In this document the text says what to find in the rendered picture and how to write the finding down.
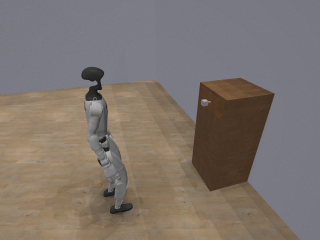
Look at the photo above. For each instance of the cabinet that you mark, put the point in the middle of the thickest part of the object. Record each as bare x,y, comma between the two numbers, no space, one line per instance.
224,149

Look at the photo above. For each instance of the right robot forearm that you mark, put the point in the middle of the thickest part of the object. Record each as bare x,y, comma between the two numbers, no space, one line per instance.
96,146

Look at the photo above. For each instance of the drawer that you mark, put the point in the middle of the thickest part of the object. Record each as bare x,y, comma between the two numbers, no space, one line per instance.
216,105

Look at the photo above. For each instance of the robot right hand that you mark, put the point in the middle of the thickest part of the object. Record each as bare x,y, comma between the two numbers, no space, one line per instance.
111,171

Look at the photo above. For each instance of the left robot foot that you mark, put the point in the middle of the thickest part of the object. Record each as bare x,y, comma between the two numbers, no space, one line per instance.
107,193

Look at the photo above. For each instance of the robot left hand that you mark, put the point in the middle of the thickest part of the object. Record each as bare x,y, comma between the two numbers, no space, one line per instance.
109,134

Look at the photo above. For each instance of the handle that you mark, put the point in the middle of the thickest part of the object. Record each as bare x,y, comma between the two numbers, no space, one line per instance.
204,102

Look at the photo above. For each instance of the left robot shin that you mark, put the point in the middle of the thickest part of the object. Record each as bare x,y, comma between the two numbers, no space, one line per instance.
111,186

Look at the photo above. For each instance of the robot right upper arm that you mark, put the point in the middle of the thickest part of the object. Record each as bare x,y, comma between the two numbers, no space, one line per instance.
95,114

